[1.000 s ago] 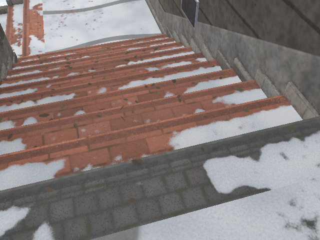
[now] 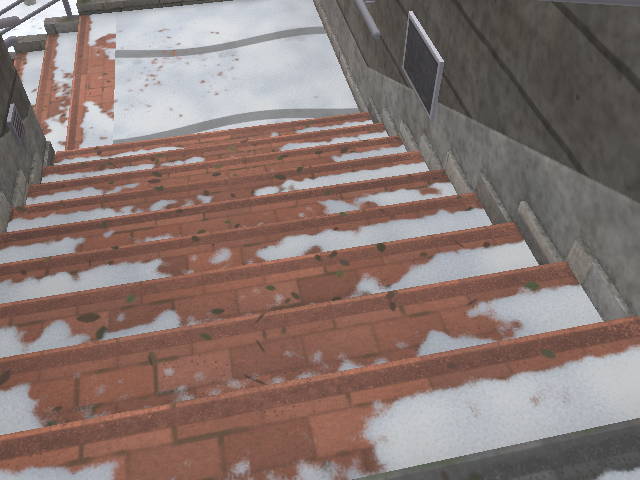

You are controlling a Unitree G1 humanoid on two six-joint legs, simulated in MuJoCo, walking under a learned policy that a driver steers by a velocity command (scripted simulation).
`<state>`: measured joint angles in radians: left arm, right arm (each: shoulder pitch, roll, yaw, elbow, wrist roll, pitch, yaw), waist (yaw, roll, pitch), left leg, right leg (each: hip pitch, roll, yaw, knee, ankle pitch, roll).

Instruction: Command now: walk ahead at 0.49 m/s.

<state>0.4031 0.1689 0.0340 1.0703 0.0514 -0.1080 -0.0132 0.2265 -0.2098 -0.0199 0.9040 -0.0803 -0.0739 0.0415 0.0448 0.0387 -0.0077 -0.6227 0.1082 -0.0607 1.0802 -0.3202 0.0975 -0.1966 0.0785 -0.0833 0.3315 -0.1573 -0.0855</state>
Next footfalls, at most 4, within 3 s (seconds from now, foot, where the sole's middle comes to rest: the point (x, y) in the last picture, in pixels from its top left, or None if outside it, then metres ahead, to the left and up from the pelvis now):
0.26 left None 0.31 0.15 -0.78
0.82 right None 0.49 -0.05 -0.78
1.30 left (294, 415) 0.73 0.13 -0.93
1.68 right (375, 341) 1.05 -0.08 -1.08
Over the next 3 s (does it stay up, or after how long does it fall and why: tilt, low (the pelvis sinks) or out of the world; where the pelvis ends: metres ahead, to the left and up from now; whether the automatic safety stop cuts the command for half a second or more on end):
stays up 1.53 0.36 -0.59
